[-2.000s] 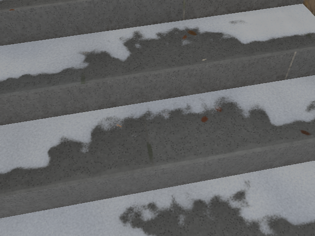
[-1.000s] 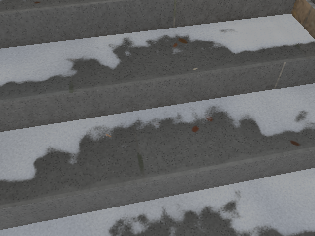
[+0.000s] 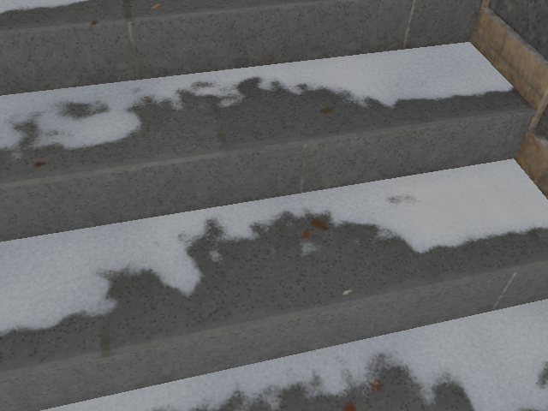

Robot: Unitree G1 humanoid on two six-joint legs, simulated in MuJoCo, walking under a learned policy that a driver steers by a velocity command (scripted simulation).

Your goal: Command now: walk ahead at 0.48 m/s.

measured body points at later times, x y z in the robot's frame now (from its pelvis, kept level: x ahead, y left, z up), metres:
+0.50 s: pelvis +0.32 -0.02 +0.14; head +0.34 -0.01 +0.59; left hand +0.43 +0.22 +0.01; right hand +0.32 -0.26 +0.00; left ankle +0.16 +0.11 -0.36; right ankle +0.36 -0.10 -0.54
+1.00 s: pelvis +0.62 +0.07 +0.28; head +0.62 +0.07 +0.73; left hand +0.56 +0.29 +0.13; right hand +0.81 -0.11 +0.15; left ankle +0.65 +0.16 -0.39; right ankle +0.55 -0.12 -0.24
